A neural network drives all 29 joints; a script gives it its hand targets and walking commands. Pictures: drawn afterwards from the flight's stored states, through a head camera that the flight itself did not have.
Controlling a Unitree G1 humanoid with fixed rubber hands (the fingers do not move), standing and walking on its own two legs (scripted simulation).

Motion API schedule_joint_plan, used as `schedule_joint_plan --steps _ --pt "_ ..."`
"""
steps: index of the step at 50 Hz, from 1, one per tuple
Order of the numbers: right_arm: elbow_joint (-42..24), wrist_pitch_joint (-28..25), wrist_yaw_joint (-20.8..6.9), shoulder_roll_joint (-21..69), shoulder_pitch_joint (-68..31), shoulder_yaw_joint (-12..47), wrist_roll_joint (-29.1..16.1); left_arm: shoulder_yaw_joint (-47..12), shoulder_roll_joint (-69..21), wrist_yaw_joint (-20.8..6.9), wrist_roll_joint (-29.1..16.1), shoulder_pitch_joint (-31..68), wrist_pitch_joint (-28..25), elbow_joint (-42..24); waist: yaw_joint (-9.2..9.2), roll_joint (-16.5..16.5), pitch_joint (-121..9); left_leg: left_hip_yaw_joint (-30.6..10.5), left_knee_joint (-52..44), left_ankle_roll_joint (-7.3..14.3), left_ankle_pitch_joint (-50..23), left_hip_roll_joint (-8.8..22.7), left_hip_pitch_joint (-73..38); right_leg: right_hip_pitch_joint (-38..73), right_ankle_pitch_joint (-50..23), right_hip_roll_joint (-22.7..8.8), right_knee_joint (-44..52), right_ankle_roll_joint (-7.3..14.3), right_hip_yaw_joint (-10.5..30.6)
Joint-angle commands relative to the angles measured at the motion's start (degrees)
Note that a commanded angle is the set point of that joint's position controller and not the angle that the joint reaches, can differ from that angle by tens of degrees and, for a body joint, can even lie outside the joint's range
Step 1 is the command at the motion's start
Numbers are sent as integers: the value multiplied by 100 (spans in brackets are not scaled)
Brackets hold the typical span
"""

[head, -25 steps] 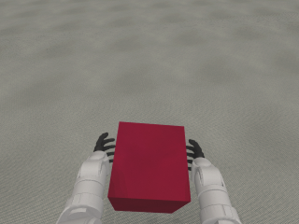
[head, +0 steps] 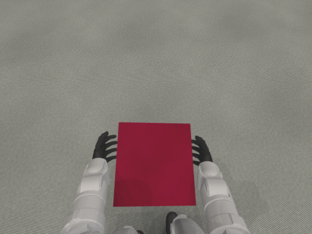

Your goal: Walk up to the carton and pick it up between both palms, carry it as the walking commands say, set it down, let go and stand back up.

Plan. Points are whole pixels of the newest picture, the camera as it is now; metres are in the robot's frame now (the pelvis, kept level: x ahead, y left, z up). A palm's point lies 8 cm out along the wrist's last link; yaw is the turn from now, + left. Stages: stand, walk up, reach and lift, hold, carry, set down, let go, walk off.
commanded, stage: set down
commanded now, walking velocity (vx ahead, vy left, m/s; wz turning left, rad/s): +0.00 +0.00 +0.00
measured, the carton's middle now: (152, 165) +0.32 +0.01 -0.16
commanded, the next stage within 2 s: none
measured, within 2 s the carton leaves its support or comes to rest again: neither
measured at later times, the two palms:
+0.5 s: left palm (114, 174) +0.30 +0.13 -0.17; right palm (202, 175) +0.30 -0.15 -0.18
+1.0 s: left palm (119, 167) +0.34 +0.14 -0.26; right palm (194, 168) +0.34 -0.14 -0.27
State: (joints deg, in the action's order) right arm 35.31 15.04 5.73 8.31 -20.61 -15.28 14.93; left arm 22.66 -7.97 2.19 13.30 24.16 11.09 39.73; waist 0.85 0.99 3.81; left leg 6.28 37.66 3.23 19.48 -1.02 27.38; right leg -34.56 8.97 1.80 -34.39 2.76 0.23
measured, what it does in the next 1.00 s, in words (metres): lowers itself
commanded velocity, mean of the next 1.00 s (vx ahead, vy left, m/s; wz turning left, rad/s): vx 0.00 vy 0.00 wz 0.00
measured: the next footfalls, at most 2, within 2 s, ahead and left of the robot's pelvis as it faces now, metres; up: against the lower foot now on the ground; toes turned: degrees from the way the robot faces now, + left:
none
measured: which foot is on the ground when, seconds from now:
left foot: down 0.00-1.00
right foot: down 0.00-1.00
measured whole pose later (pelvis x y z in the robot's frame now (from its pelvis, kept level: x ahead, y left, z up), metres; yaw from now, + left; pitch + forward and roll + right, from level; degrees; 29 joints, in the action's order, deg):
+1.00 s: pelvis -0.05 -0.01 -0.10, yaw +2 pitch +33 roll +2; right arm 39.6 -2.8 15.3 -2.0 -39.5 -7.6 -0.3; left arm 9.9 -0.2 13.0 0.3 43.9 -4.5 45.5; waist 0.8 -0.1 9.9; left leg 5.7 67.4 3.3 25.5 -1.0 75.2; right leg -82.0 13.4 1.6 -62.2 2.5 0.2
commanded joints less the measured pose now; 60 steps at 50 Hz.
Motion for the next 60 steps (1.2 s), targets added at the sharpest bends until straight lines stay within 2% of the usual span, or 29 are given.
schedule_joint_plan --steps 1,4,5,7,9,11,15,17,18,21,23,24,25,28,29,32,36,37,39,40,42,45,46,47,49,50,51,53,60 --pt "-652 -1421 -902 3617 -3031 2319 -603 -3392 -4500 -797 -652 2747 -993 -70 -556 270 -3806 -1796 392 -109 -2352 -254 1109 1727 -1869 319 -1137 168 625" --pt "-523 -1654 -705 2955 -2812 2393 -524 -3168 -3905 -497 -536 2179 -1181 229 -354 276 -3985 -1659 586 -191 -2381 -303 1178 1348 -1765 394 -1286 139 557" --pt "-702 -1804 -589 2663 -2827 2324 -517 -3264 -3778 -413 -632 2003 -1298 431 -583 99 -4086 -1715 611 -197 -2463 -250 1356 1328 -1895 410 -1279 114 530" --pt "-778 -1985 -407 2127 -2557 2423 -595 -3269 -3359 -237 -835 1697 -1461 448 -572 58 -4655 -1665 631 -238 -2619 -277 1298 1432 -2205 400 -1362 105 517" --pt "-875 -2052 -244 1664 -2780 2434 -632 -3053 -2670 -55 -847 1864 -1583 369 -304 -109 -4419 -1511 766 -189 -1926 -330 1719 1264 -1722 389 -1441 75 541" --pt "-843 -2160 -103 1156 -2597 2315 -749 -3074 -1997 199 -951 1920 -1734 113 -394 -57 -4390 -1538 739 -181 -1959 -262 1722 1062 -1690 383 -1484 68 481" --pt "-471 -2328 227 209 -1841 2191 -894 -2914 -609 613 -1168 1795 -2103 -295 -123 -110 -4138 -1315 834 -167 -1610 -363 2207 888 -1561 311 -1603 16 495" --pt "-712 -2342 329 120 -2012 2245 -1037 -2858 -14 685 -1291 1837 -2145 -340 -203 -471 -4355 -1301 981 -94 -1423 -318 2263 810 -1445 299 -1662 -86 449" --pt "-746 -2336 363 159 -2200 2332 -1194 -2546 272 673 -1185 1860 -2171 -331 161 -441 -4127 -1087 1068 -28 -1139 -380 2456 917 -1143 228 -1503 -83 557" --pt "-788 -2296 471 -126 -2855 2153 -1373 -2732 116 696 -1493 2494 -2048 -341 -31 -433 -4074 -1190 1084 10 -414 -366 2367 682 -200 208 -1633 -53 540" --pt "-907 -2289 471 -260 -3321 2309 -1641 -2690 445 782 -1580 3041 -2028 -749 340 -32 -4629 -1145 1308 7 -315 -405 2666 664 -12 173 -1844 23 601" --pt "-1126 -2277 579 -303 -3342 2206 -1601 -2894 301 735 -1715 3103 -2015 -799 -103 -401 -4795 -1128 1396 55 -373 -406 2490 884 -110 234 -1811 -27 601" --pt "-688 -2252 589 -184 -3052 2135 -1547 -2813 448 738 -1631 3018 -2013 -651 5 -114 -4611 -1178 1377 -1 -459 -435 2647 710 -200 153 -1878 -26 583" --pt "-1135 -2225 632 -310 -3383 2249 -1685 -2886 322 796 -1856 3035 -1916 -726 56 -273 -5573 -1200 1580 12 -547 -410 2447 582 -296 207 -2147 -48 491" --pt "-717 -2152 647 -208 -3037 2112 -1522 -2956 391 773 -1793 3000 -1903 -655 -184 -303 -5258 -1236 1606 9 -561 -409 2508 448 -341 220 -2158 -72 475" --pt "-880 -2118 628 -61 -3321 2358 -1515 -2647 383 718 -1667 2880 -1885 -306 152 -693 -5380 -1130 1880 35 -693 -474 2978 436 -428 200 -2228 -137 631" --pt "-53 -2088 591 -195 -3235 1934 -1346 -2441 109 606 -1577 2967 -1815 386 -114 -534 -4633 -1203 1973 -34 -173 -452 3399 -529 202 196 -2335 -105 587" --pt "-373 -2083 613 -150 -3565 2047 -1462 -2516 146 634 -1664 3495 -1872 -193 -29 -418 -5165 -1242 2054 -70 -180 -466 3503 -375 240 248 -2506 -93 615" --pt "-21 -2053 552 -100 -3511 1888 -1381 -2288 132 585 -1559 3271 -1834 189 31 -540 -4898 -1190 2118 -83 -216 -466 3759 -636 159 249 -2549 -117 589" --pt "-110 -2081 557 28 -3378 1971 -1371 -2487 48 570 -1665 3338 -1895 -84 -155 -584 -5279 -1211 2225 -100 -493 -497 3726 -481 -196 246 -2641 -145 618" --pt "-658 -2192 545 -23 -3836 2215 -1625 -2459 -5 582 -1673 3199 -1898 -36 237 -425 -5802 -1203 2357 -97 -888 -490 3614 -424 -545 238 -2853 -141 650" --pt "-1086 -2282 534 -110 -3950 2311 -1721 -2723 -5 687 -1870 3487 -1933 -520 49 -537 -7035 -1318 2826 -131 -1710 -592 3413 -443 -1468 327 -3389 -161 602" --pt "-1406 -2262 560 -66 -4153 2490 -1914 -2873 55 703 -1999 3746 -1956 -1012 226 -463 -7575 -1198 2933 -135 -1955 -643 3368 -3 -1825 323 -3468 -162 669" --pt "-1201 -2258 564 -168 -4033 2365 -1797 -2838 224 724 -1995 3647 -1937 -822 -5 -623 -7138 -1301 3011 -127 -1918 -643 3495 -339 -1793 362 -3559 -202 609" --pt "-1140 -2175 573 -279 -4074 2385 -1875 -2928 143 768 -2048 3805 -1905 -962 3 -516 -7118 -1236 3116 -169 -1801 -638 3792 -442 -1685 324 -3661 -202 617" --pt "-712 -2107 594 -336 -3774 2165 -1692 -3064 18 768 -2113 3835 -1807 -848 -278 -380 -6941 -1359 3129 -208 -1690 -652 3638 -793 -1457 317 -3696 -164 541" --pt "-1119 -2079 548 -296 -4041 2331 -1837 -2990 -16 801 -2009 3664 -1773 -961 40 -419 -7145 -1317 3092 -166 -1786 -644 3565 -681 -1503 311 -3694 -155 577" --pt "-300 -1963 480 -361 -4026 1992 -1705 -2795 117 830 -1787 3870 -1703 -641 -49 -207 -6144 -1401 3125 -235 -1368 -607 4013 -1752 -972 316 -3886 -173 514" --pt "-349 -1947 444 -202 -4505 2135 -1857 -2718 -100 751 -1829 4141 -1595 -499 59 -342 -6481 -1198 3576 -209 -980 -676 4619 -1922 -596 289 -4068 -140 542"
